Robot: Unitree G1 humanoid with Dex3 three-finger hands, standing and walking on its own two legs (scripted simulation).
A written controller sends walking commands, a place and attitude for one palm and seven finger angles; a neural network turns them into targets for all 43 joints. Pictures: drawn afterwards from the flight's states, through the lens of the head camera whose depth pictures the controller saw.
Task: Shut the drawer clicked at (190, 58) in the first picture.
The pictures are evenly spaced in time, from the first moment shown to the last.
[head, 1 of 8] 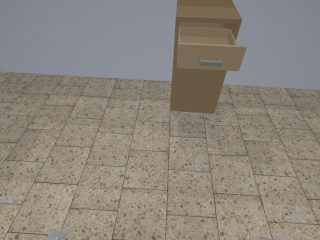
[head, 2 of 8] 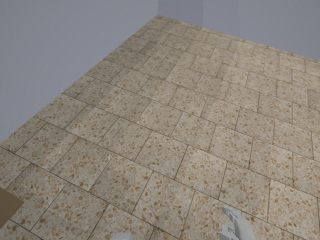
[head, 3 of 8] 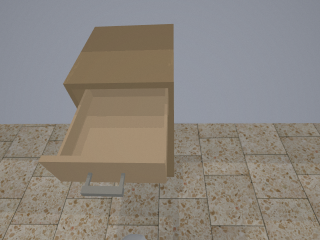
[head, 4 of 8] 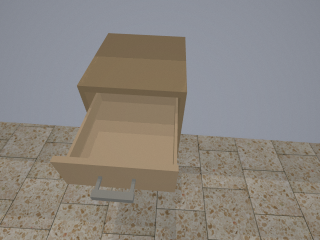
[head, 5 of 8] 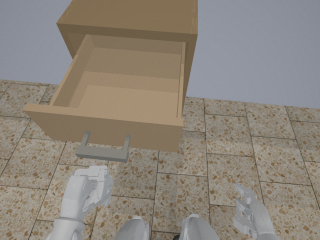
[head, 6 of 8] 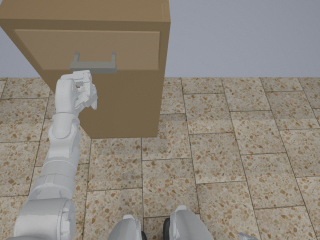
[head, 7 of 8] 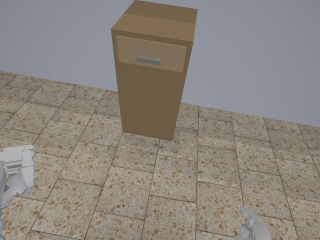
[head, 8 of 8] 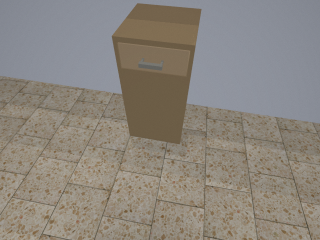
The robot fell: no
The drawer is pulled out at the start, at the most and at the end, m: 0.29 0.29 0.00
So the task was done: yes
